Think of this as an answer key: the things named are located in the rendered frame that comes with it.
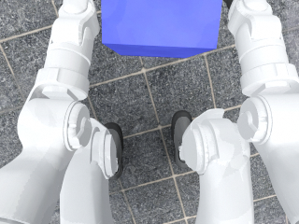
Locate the right robot forearm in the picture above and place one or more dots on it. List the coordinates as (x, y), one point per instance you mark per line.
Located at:
(261, 49)

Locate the left robot upper arm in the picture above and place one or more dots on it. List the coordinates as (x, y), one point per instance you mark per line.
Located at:
(50, 130)

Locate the carton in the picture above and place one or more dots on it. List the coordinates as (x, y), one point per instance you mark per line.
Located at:
(160, 28)

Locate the left robot forearm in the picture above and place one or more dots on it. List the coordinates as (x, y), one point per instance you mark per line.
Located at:
(69, 54)

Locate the right robot upper arm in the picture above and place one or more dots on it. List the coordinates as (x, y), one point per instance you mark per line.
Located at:
(271, 123)

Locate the left robot thigh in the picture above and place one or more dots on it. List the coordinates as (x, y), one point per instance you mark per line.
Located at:
(84, 196)

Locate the robot right hand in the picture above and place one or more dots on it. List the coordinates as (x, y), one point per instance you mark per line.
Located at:
(228, 3)

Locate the robot right shin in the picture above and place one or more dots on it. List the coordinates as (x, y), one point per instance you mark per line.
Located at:
(214, 113)

